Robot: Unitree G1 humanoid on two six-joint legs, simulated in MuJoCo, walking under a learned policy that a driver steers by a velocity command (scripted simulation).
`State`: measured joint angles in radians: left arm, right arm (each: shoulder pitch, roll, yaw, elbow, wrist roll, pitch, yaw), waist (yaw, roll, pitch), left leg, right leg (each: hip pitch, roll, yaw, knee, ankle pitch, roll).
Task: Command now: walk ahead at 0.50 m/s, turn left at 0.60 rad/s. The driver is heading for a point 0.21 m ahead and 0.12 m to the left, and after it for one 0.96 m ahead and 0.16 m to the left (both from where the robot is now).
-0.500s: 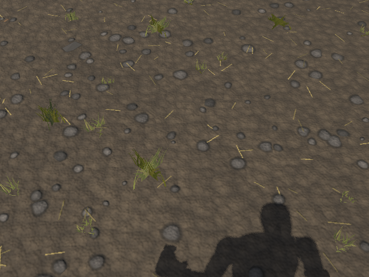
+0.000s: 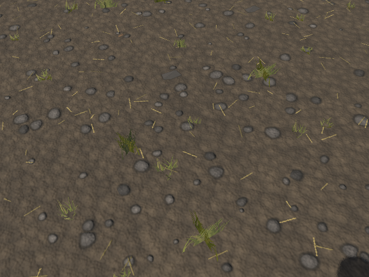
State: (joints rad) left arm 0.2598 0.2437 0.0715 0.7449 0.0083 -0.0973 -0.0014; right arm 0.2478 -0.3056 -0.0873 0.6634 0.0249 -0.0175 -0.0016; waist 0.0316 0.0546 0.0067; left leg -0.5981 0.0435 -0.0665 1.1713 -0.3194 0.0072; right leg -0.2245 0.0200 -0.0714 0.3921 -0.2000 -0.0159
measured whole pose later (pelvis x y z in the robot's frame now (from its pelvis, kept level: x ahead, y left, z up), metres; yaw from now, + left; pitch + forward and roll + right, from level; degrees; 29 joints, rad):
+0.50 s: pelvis +0.26 +0.09 +0.00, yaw +18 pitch +2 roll +0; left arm 0.14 0.30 0.06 0.73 0.01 -0.10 0.00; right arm 0.29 -0.27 -0.07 0.66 0.01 -0.04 0.02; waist -0.02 -0.03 0.05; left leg -0.28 -0.10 -0.05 0.43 -0.17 0.09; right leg -0.59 -0.10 0.06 1.10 -0.30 0.03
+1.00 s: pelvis +0.55 +0.13 +0.00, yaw +27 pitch +1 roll -1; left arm 0.30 0.26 0.05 0.79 0.00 -0.09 -0.03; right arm 0.25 -0.29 -0.06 0.70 0.01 -0.05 0.00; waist 0.03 0.04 0.02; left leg -0.55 0.04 -0.05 1.09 -0.31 0.01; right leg -0.23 0.06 -0.02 0.37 -0.17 -0.05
